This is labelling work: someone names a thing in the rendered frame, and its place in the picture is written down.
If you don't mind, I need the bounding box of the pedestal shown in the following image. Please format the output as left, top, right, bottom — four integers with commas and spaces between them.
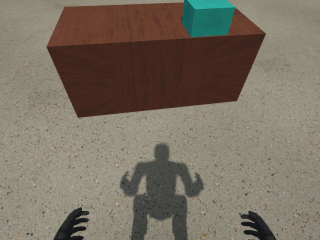
46, 2, 266, 118

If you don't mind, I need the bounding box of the right robot hand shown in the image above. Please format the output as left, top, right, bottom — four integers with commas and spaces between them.
240, 211, 276, 240

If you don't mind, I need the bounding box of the left robot hand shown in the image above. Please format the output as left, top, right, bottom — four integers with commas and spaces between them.
53, 207, 90, 240

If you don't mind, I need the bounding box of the carton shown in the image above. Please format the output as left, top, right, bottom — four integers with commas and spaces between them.
182, 0, 236, 38

